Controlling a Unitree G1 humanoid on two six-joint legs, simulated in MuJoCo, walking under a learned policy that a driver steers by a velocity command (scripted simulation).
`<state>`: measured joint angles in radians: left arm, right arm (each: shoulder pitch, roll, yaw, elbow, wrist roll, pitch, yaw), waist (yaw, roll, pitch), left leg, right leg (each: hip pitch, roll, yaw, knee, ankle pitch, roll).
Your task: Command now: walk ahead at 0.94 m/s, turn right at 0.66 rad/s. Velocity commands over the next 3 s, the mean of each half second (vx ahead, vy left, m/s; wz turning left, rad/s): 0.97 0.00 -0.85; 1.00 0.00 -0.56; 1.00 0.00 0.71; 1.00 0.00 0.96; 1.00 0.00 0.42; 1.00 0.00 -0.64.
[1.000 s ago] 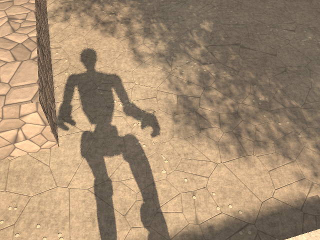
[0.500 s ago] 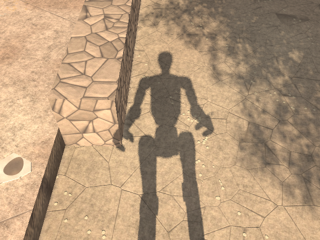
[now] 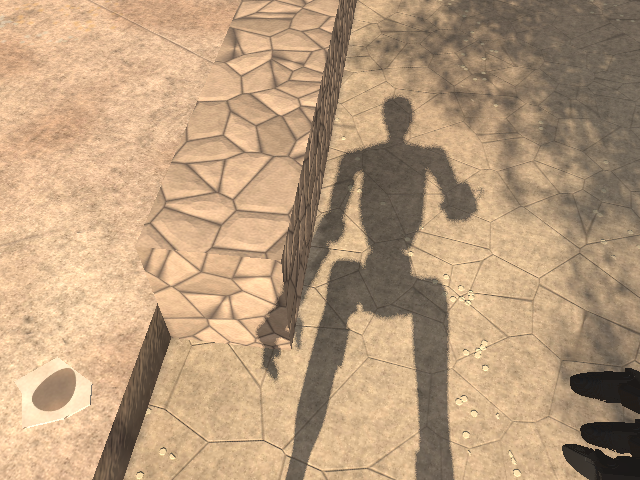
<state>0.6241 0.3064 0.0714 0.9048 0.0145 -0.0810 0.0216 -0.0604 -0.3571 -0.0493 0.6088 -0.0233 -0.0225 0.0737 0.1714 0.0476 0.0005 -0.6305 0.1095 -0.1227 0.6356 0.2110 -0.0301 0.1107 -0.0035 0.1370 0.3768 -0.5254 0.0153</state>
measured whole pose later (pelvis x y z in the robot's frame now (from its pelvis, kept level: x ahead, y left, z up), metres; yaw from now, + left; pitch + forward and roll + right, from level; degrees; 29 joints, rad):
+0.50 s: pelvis +0.40 +0.06 -0.17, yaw -25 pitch -1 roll +4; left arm -0.08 0.30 0.03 0.70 0.02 0.00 -0.07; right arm 0.53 -0.22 -0.03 1.02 -0.04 -0.05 -0.04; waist -0.04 -0.03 0.08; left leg 0.19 0.01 0.33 0.54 -0.49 -0.07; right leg -0.63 0.02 -0.19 0.82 -0.15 -0.21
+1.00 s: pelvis +0.82 -0.16 -0.16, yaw -40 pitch +1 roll +2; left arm 0.43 0.33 0.06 0.96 0.04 -0.07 0.01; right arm 0.08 -0.27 -0.02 0.73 -0.01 -0.06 0.01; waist 0.04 -0.02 0.06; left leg -0.52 -0.07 0.10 0.57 -0.09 0.10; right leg 0.13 0.14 0.08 0.73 -0.36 -0.13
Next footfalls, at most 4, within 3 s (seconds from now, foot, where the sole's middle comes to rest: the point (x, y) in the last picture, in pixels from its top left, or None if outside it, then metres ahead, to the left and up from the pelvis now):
0.14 left None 0.24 0.22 -0.91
0.52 right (393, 465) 0.58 -0.01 -0.90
0.96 left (482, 316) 1.01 -0.21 -0.90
1.40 right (620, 268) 1.24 -0.60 -0.90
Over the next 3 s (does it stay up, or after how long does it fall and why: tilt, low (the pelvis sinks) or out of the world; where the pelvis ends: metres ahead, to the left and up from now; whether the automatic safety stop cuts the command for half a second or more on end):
stays up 2.54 -0.35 -0.14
